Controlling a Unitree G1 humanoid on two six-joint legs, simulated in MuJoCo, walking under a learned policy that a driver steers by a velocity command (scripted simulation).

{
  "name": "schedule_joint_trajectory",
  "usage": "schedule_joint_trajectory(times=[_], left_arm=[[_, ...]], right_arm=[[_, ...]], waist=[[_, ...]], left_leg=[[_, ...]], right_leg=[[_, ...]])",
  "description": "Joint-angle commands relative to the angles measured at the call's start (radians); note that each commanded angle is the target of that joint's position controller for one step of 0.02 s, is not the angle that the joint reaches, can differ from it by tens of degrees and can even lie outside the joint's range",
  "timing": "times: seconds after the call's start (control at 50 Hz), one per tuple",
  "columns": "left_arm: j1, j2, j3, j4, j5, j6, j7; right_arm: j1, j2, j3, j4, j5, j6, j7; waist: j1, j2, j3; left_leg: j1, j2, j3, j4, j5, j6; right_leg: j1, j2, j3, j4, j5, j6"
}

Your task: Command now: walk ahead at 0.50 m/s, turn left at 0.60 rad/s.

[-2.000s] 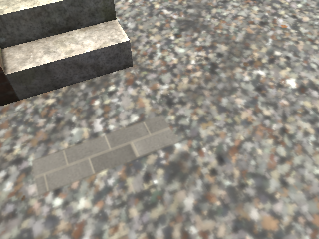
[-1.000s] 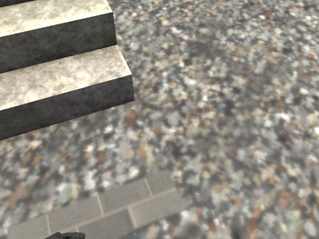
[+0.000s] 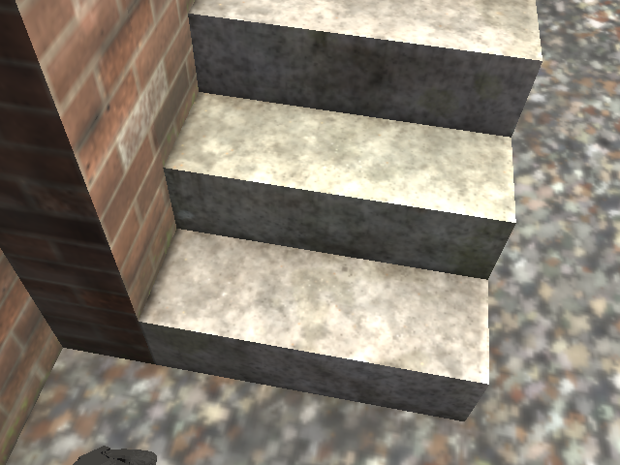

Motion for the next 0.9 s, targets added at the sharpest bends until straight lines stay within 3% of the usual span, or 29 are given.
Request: schedule_joint_trajectory(times=[0.02,0.04,0.06,0.08,0.1,0.12,0.16,0.2,0.24,0.3,0.36,0.4,0.44,0.46,0.48,0.5,0.52,0.54,0.58,0.64,0.7,0.72,0.74,0.78,0.82,0.84,0.86,0.88,0.9], left_arm=[[0.001,0.134,0.038,-0.081,-0.009,-0.034,0.015],[0.086,0.148,0.049,-0.056,-0.003,-0.040,0.028],[0.196,0.175,0.060,-0.034,0.006,-0.051,0.044],[0.347,0.244,0.075,-0.031,0.029,-0.054,0.063],[0.321,0.330,0.095,-0.027,0.036,-0.043,0.060],[0.270,0.241,0.087,-0.032,0.010,-0.035,0.048],[0.202,0.144,0.066,-0.034,-0.001,-0.042,0.036],[0.220,0.130,0.058,-0.006,0.002,-0.055,0.039],[0.244,0.120,0.055,0.022,-0.010,-0.071,0.029],[0.273,0.114,0.048,0.046,-0.011,-0.075,0.022],[0.250,0.122,0.042,0.089,-0.023,-0.071,0.018],[0.289,0.116,0.036,0.160,-0.045,-0.042,0.026],[0.276,0.125,0.038,0.181,-0.055,-0.010,0.032],[0.255,0.127,0.035,0.181,-0.067,-0.011,0.037],[0.242,0.101,0.022,0.167,-0.073,-0.023,0.046],[0.319,0.044,0.007,0.145,-0.074,-0.021,0.056],[0.407,0.072,0.020,0.196,-0.059,0.024,0.076],[0.357,0.137,0.042,0.196,-0.039,0.047,0.077],[0.310,0.124,0.050,0.201,-0.018,0.072,0.066],[0.309,0.096,0.049,0.204,-0.003,0.100,0.059],[0.257,0.064,0.040,0.171,-0.008,0.108,0.055],[0.146,0.060,0.040,0.106,-0.058,0.110,0.068],[0.221,0.066,0.034,0.135,0.000,0.103,0.057],[0.253,0.085,0.044,0.140,-0.001,0.095,0.053],[0.296,0.116,0.055,0.153,0.001,0.082,0.036],[0.258,0.183,0.084,0.132,-0.048,0.090,0.053],[0.225,0.327,0.115,0.066,-0.031,0.086,0.070],[0.224,0.320,0.114,0.050,0.022,0.054,0.065],[0.152,0.298,0.113,0.042,0.010,0.023,0.064]], right_arm=[[-0.070,-0.186,-0.045,-0.056,-0.004,-0.016,-0.007],[-0.072,-0.190,-0.041,-0.050,-0.002,-0.018,-0.004],[-0.072,-0.171,-0.032,-0.040,0.004,-0.022,0.004],[-0.064,-0.098,-0.005,-0.066,0.013,-0.024,0.010],[0.041,-0.041,0.009,-0.094,0.045,-0.015,0.004],[0.008,-0.112,0.013,-0.050,0.012,0.008,-0.012],[-0.099,-0.129,0.009,-0.039,0.005,0.021,0.012],[-0.136,-0.109,0.015,-0.040,-0.015,0.038,0.029],[-0.173,-0.089,0.021,-0.043,-0.010,0.044,0.041],[-0.254,-0.054,0.037,-0.069,-0.014,0.047,0.052],[-0.343,-0.002,0.067,-0.084,-0.022,0.023,0.052],[-0.387,-0.009,0.075,-0.107,-0.029,0.010,0.030],[-0.321,-0.037,0.072,-0.077,-0.034,-0.003,-0.016],[-0.270,-0.055,0.069,-0.053,-0.047,-0.010,-0.035],[-0.224,-0.086,0.063,-0.039,-0.073,-0.016,-0.050],[-0.167,-0.184,0.044,-0.049,-0.076,-0.010,-0.061],[-0.176,-0.192,0.036,-0.041,-0.014,0.013,-0.071],[-0.226,-0.168,0.035,-0.047,0.011,0.028,-0.071],[-0.353,-0.103,0.053,-0.066,0.014,0.037,-0.074],[-0.399,-0.076,0.059,-0.062,0.008,0.036,-0.066],[-0.390,-0.092,0.047,-0.032,0.007,0.037,-0.054],[-0.470,-0.158,0.026,-0.068,-0.013,0.042,-0.061],[-0.378,-0.079,0.044,-0.012,0.007,0.045,-0.054],[-0.388,-0.093,0.037,-0.007,0.001,0.050,-0.045],[-0.400,-0.101,0.032,-0.007,-0.002,0.056,-0.037],[-0.387,-0.087,0.028,-0.014,0.008,0.063,-0.045],[-0.416,-0.039,0.043,-0.070,-0.023,0.066,-0.061],[-0.545,-0.096,0.024,-0.091,-0.020,0.065,-0.073],[-0.473,-0.096,0.019,-0.077,-0.010,0.065,-0.072]], waist=[[0.074,0.147,-0.014],[0.106,0.127,-0.050],[0.165,0.078,-0.115],[0.216,-0.037,-0.261],[0.127,-0.322,-0.287],[0.098,-0.113,-0.172],[0.102,-0.008,-0.045],[0.093,-0.053,-0.034],[0.087,-0.072,-0.055],[0.093,-0.068,-0.051],[0.100,-0.074,-0.023],[0.089,-0.155,-0.046],[0.047,-0.115,-0.079],[0.009,-0.055,-0.106],[-0.011,-0.011,-0.150],[0.006,0.193,-0.271],[0.016,0.226,-0.355],[0.030,0.188,-0.303],[0.089,0.185,-0.168],[0.118,0.223,-0.132],[0.117,0.245,-0.115],[0.105,0.239,-0.145],[0.111,0.276,-0.149],[0.126,0.285,-0.132],[0.157,0.194,-0.086],[0.150,-0.055,-0.060],[0.146,-0.323,-0.026],[0.196,-0.176,-0.019],[0.124,-0.161,-0.016]], left_leg=[[-0.085,0.260,-0.180,0.055,0.515,0.064],[-0.091,0.239,-0.174,0.157,0.623,0.048],[-0.131,0.172,-0.125,0.350,0.619,0.025],[-0.230,0.112,-0.044,0.620,0.373,0.008],[-0.534,-0.046,0.086,0.824,-0.251,-0.019],[-0.586,0.068,0.079,0.874,-0.183,-0.002],[-0.536,0.128,0.112,0.830,-0.034,-0.017],[-0.508,0.153,0.137,0.813,-0.004,-0.028],[-0.537,0.151,0.151,0.827,0.039,-0.034],[-0.578,0.146,0.182,0.762,0.080,-0.054],[-0.416,0.107,0.248,0.416,0.152,-0.077],[-0.324,0.082,0.286,0.290,0.154,-0.086],[-0.183,0.065,0.309,0.171,0.282,-0.063],[-0.083,0.107,0.278,0.085,0.417,-0.049],[0.045,0.254,0.158,0.080,0.612,-0.029],[0.220,0.570,-0.086,0.194,1.148,0.069],[0.136,0.655,-0.149,0.183,1.235,0.224],[0.081,0.603,-0.082,0.136,1.111,0.220],[-0.076,0.495,0.060,0.064,0.824,0.144],[-0.222,0.417,0.208,0.028,0.663,0.112],[-0.262,0.405,0.249,0.014,0.469,0.100],[-0.236,0.442,0.202,-0.007,0.389,0.114],[-0.265,0.389,0.252,0.004,0.251,0.098],[-0.286,0.385,0.263,0.016,0.109,0.075],[-0.386,0.364,0.299,0.117,0.024,-0.001],[-0.494,0.315,0.345,0.315,-0.057,-0.100],[-0.697,0.153,0.384,0.574,-0.320,-0.189],[-0.662,0.120,0.195,0.797,-0.334,-0.182],[-0.671,0.134,0.142,0.839,-0.247,-0.167]], right_leg=[[0.205,0.033,-0.002,-0.082,-0.053,-0.034],[0.315,0.061,-0.023,-0.108,-0.097,-0.051],[0.469,0.021,0.008,-0.155,-0.100,-0.075],[0.664,-0.192,0.222,-0.187,-0.313,-0.116],[0.814,-0.403,0.692,-0.351,-0.367,-0.221],[0.687,-0.397,0.692,-0.380,-0.494,-0.211],[0.534,-0.277,0.364,-0.394,-0.254,-0.178],[0.498,-0.226,0.182,-0.387,0.059,-0.164],[0.527,-0.209,0.080,-0.362,0.302,-0.150],[0.532,-0.207,-0.017,-0.345,0.525,-0.167],[0.438,-0.132,-0.116,-0.352,0.604,-0.159],[0.462,-0.059,-0.134,-0.312,0.619,-0.166],[0.437,-0.036,-0.100,-0.194,0.620,-0.158],[0.405,-0.040,-0.078,-0.130,0.584,-0.129],[0.319,-0.037,-0.043,-0.071,0.359,-0.106],[0.203,0.038,-0.070,0.119,-0.269,-0.078],[0.223,0.110,0.004,0.283,-0.628,-0.077],[0.193,0.102,0.029,0.406,-0.622,-0.064],[0.162,0.057,0.016,0.458,-0.520,-0.025],[0.231,0.063,-0.038,0.459,-0.440,0.022],[0.264,0.044,-0.063,0.289,-0.406,0.019],[0.223,0.012,-0.056,0.248,-0.422,0.042],[0.308,0.027,-0.078,0.199,-0.393,0.017],[0.348,0.051,-0.120,0.086,-0.338,-0.004],[0.453,0.055,-0.102,-0.099,-0.274,-0.052],[0.461,-0.034,0.044,-0.214,-0.147,-0.132],[0.390,-0.317,0.494,-0.376,-0.099,-0.320],[0.283,-0.337,0.546,-0.411,-0.104,-0.397],[0.285,-0.281,0.453,-0.386,-0.119,-0.350]])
